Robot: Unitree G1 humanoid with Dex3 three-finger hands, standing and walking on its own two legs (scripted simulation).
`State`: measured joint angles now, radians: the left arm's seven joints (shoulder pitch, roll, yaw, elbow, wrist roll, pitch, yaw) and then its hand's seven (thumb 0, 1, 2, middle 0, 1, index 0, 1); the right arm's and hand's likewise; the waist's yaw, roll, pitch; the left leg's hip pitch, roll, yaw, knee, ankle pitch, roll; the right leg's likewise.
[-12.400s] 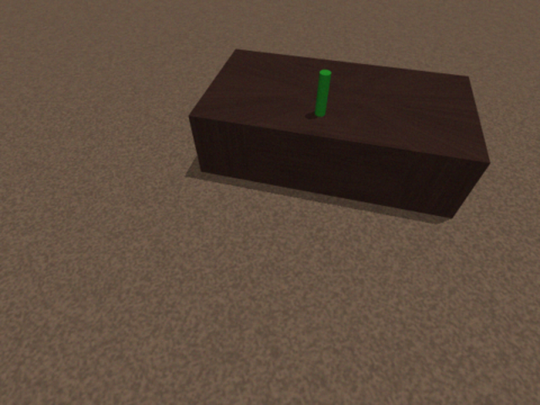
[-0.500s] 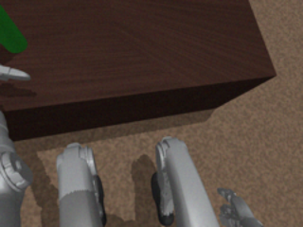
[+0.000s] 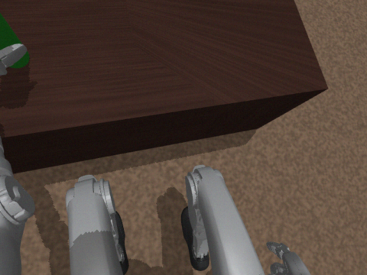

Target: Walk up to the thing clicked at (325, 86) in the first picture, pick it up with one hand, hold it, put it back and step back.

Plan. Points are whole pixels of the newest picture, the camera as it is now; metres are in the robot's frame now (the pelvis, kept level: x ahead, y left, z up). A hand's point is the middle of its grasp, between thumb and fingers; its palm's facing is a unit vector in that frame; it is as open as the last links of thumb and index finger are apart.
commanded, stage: close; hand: left
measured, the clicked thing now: out of the picture +0.54 +0.28 +0.04
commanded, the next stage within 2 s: settle in 0.04 s
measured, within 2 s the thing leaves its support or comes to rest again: leaves its support in 0.42 s
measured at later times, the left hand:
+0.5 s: hand out of the picture +0.53 +0.30 +0.05, palm faces +0.33 -0.95 -0.03, open 8.8 cm
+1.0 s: hand out of the picture +0.54 +0.32 +0.11, palm faces +0.33 -0.94 -0.02, open 8.9 cm
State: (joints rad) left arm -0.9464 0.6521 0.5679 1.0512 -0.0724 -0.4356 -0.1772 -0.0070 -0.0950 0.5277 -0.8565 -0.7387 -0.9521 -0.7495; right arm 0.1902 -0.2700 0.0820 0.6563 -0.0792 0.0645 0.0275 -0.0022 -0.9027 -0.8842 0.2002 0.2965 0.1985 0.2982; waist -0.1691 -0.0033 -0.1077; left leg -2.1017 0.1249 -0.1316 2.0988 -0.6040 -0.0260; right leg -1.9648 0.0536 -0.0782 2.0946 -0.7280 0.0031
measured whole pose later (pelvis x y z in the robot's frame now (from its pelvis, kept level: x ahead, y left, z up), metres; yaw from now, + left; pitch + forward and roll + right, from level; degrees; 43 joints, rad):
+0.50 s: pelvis +0.01 +0.00 +0.02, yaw +0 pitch +35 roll -6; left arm -0.93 0.63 0.57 0.99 -0.05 -0.37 -0.14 -0.07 -0.58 0.99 -0.96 -1.35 -1.07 -1.40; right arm 0.18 -0.26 0.07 0.66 -0.07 0.07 0.02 0.00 -0.90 -0.89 0.20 0.30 0.20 0.30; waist -0.17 0.00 -0.12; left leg -2.04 0.13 -0.12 2.03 -0.61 -0.02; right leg -1.90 0.05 -0.07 2.03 -0.73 0.01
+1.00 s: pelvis +0.02 +0.01 +0.08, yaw +2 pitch +35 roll -6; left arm -0.94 0.63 0.55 1.04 -0.06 -0.37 -0.16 -0.06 -0.61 1.06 -0.94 -1.45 -1.05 -1.50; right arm 0.23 -0.26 0.05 0.69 -0.05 0.05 0.01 0.00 -0.90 -0.89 0.20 0.30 0.20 0.30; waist -0.16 0.01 -0.14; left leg -1.87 0.12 -0.09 1.84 -0.59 -0.02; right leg -1.73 0.04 -0.06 1.82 -0.70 0.01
